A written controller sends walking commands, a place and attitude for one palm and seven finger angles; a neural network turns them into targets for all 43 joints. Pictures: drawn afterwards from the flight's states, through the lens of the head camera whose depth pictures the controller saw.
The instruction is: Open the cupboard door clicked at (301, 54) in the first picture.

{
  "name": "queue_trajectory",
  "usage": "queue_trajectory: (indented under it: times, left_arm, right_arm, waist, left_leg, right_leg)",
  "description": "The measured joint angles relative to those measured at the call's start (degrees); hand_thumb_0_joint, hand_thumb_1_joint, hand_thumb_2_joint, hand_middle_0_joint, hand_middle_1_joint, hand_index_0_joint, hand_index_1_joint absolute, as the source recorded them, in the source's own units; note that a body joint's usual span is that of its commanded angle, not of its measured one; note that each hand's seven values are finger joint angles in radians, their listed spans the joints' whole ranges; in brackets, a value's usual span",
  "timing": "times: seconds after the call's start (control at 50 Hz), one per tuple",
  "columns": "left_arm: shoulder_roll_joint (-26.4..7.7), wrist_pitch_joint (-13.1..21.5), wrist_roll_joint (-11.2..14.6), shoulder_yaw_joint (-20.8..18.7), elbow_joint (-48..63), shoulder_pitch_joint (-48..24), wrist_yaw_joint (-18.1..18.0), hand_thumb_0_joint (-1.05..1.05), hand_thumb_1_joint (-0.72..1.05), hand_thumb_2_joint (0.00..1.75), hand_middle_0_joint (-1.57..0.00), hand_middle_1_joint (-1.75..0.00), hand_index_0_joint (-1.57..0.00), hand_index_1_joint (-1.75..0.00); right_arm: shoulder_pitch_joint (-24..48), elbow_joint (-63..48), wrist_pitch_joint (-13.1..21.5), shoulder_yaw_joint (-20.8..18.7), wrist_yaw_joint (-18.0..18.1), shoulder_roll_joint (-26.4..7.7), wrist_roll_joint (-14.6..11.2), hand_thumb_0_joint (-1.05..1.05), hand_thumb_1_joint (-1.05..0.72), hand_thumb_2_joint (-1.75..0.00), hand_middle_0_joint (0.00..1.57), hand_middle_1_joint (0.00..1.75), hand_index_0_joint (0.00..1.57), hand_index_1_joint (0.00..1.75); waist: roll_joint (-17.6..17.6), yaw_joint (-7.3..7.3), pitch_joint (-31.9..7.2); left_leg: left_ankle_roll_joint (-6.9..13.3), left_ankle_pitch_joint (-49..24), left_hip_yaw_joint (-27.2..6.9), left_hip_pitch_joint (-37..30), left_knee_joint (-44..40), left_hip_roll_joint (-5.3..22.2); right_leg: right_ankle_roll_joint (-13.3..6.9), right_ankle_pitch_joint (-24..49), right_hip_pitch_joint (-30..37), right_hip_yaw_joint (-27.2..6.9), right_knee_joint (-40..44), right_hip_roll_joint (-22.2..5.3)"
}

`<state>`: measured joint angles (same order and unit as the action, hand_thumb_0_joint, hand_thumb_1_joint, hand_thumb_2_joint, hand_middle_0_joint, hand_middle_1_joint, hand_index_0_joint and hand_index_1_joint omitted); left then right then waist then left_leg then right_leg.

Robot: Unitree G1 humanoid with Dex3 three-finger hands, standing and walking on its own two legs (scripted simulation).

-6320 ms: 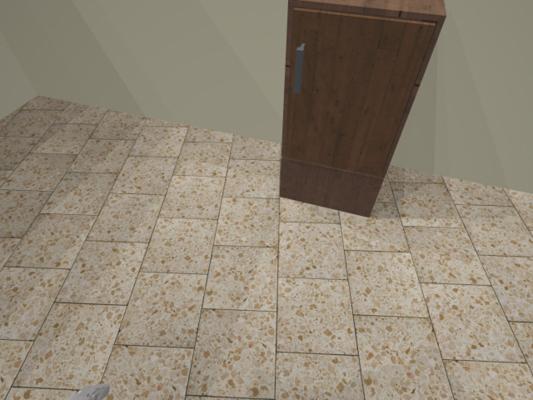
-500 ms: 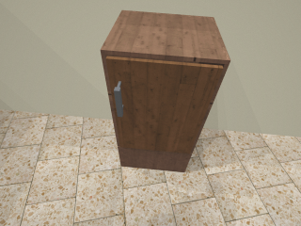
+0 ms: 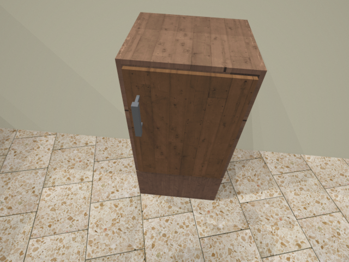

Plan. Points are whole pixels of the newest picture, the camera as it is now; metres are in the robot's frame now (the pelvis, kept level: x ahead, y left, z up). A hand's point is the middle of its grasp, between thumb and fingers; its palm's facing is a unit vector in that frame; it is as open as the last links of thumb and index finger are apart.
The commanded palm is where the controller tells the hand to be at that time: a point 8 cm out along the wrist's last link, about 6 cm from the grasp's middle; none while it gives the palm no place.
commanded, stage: come to a stop and stand still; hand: left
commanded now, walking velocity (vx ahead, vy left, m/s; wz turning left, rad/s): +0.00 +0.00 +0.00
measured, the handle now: (138, 116) +0.58 +0.17 -0.05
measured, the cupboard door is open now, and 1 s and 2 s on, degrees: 0 0 0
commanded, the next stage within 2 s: look again from close up in 0.94 s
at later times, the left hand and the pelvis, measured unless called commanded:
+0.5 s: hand out of the picture -0.01 +0.18 -0.18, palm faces +0.04 -0.98 -0.20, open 7.4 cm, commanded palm none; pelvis -0.02 +0.01 -0.01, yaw +1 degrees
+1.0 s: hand out of the picture -0.06 +0.15 -0.18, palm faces +0.06 -0.99 -0.14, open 7.4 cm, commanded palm none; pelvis -0.03 +0.00 +0.00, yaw +1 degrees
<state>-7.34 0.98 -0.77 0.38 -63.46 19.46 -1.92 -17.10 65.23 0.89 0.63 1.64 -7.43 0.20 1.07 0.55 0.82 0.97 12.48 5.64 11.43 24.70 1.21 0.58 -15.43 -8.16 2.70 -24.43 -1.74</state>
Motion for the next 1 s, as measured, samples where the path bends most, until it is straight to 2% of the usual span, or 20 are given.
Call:
queue_trajectory:
  times: [0.08, 0.14, 0.2, 0.28, 0.56, 1.0]
  left_arm:
    - [0.36, 0.32, -0.17, 0.25, -0.16, 0.03, -0.39, 0.00, 0.91, 0.90, -0.20, -0.30, -0.20, -0.29]
    - [0.89, 1.09, -0.29, 0.63, 0.34, -0.24, -0.92, 0.00, 0.90, 0.90, -0.20, -0.30, -0.20, -0.29]
    - [0.59, 0.51, -0.18, 0.40, 0.82, -0.55, -0.82, 0.00, 0.90, 0.90, -0.20, -0.30, -0.20, -0.30]
    - [-0.25, -0.40, -0.25, -0.04, 2.01, -1.16, -0.53, 0.00, 0.90, 0.90, -0.20, -0.30, -0.20, -0.29]
    - [-1.87, -0.81, -0.30, -0.38, 4.54, -0.84, 0.02, 0.00, 0.91, 0.90, -0.20, -0.30, -0.20, -0.29]
    - [-0.01, -0.50, -0.14, -0.08, 1.60, 1.46, 0.08, 0.00, 0.91, 0.90, -0.20, -0.30, -0.20, -0.29]
  right_arm:
    - [-0.07, -0.37, -0.19, 0.04, -0.05, -0.29, 0.03, 0.01, -0.92, -0.90, 0.20, 0.30, 0.20, 0.30]
    - [0.34, -3.16, -0.38, -0.17, -0.35, -1.56, 0.21, 0.02, -0.93, -0.90, 0.20, 0.30, 0.20, 0.30]
    - [0.19, -4.99, -0.20, -0.45, -0.17, -1.97, 0.24, 0.02, -0.93, -0.90, 0.20, 0.30, 0.20, 0.30]
    - [0.23, -5.98, -0.82, -0.67, -0.11, -2.21, 0.45, 0.02, -0.93, -0.90, 0.20, 0.30, 0.20, 0.30]
    - [-0.01, -6.38, -0.92, -0.56, -0.72, -2.27, 0.47, 0.01, -0.93, -0.90, 0.20, 0.30, 0.20, 0.30]
    - [-0.83, -2.40, -0.72, -0.28, -0.50, -0.19, 0.12, 0.01, -0.92, -0.90, 0.20, 0.30, 0.20, 0.30]
  waist:
    - [-0.53, 0.04, -0.11]
    - [-1.85, -0.65, 0.94]
    - [-2.03, -1.13, 0.84]
    - [-1.90, -0.94, 0.13]
    - [-0.90, -0.61, -1.39]
    - [-0.06, -0.26, -0.52]
  left_leg:
    - [-0.09, 0.37, -0.26, 0.83, 1.11, 0.40]
    - [0.03, 1.87, -0.50, 3.23, 4.86, 0.94]
    - [0.39, 2.62, -0.64, 4.00, 6.79, 0.54]
    - [0.67, 2.91, -0.67, 4.31, 7.86, 0.11]
    - [0.65, 0.08, -0.50, 3.99, 4.59, -0.27]
    - [0.03, -1.49, -0.89, 3.50, 2.68, 0.40]
  right_leg:
    - [-0.03, 0.08, -0.19, 0.25, 0.06, 0.35]
    - [0.05, -0.36, -1.88, 0.40, -2.15, 0.67]
    - [0.19, -1.76, -2.91, 0.50, -4.95, 0.14]
    - [0.36, -2.57, -3.53, 0.51, -6.87, -0.38]
    - [0.21, -0.54, -3.96, 0.40, -5.15, -0.58]
    - [-0.38, 1.11, -3.27, 0.78, -2.86, 0.25]
